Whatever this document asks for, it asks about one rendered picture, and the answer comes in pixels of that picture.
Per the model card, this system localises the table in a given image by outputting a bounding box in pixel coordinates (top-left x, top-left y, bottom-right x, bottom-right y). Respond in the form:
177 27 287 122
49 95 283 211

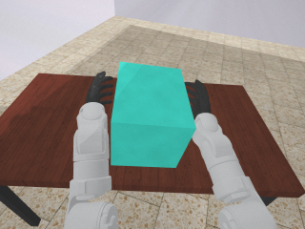
0 73 305 227

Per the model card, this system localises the left robot hand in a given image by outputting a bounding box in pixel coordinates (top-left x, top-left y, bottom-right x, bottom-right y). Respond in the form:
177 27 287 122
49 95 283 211
85 71 113 105

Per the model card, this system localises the right robot upper arm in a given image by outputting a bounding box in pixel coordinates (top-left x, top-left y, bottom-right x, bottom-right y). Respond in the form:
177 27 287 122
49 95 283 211
218 200 277 229

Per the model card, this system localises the carton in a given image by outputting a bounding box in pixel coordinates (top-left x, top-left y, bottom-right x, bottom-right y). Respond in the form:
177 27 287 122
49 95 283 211
111 61 196 168

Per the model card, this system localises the robot right forearm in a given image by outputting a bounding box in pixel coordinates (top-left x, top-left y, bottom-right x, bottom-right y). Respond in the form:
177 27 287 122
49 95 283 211
192 113 278 229

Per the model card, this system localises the robot left forearm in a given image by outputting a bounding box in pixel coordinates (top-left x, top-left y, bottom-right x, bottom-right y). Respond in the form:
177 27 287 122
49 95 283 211
64 102 112 229

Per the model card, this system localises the left robot upper arm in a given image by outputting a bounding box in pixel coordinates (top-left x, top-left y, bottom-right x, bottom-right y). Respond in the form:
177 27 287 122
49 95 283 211
64 201 119 229

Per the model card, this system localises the right robot hand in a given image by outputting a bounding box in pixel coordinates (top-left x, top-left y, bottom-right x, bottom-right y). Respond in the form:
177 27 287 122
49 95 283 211
184 79 212 119

